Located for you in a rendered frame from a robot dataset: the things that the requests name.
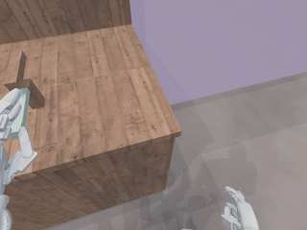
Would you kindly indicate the counter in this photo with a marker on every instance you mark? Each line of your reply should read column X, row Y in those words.
column 98, row 118

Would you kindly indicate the tap lever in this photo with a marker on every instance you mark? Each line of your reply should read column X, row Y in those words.
column 21, row 119

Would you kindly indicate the right robot hand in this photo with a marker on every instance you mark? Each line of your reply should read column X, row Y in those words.
column 242, row 216

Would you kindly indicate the left robot forearm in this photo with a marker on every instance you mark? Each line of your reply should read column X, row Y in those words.
column 5, row 215

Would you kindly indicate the left robot hand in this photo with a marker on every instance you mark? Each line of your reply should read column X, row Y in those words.
column 9, row 110

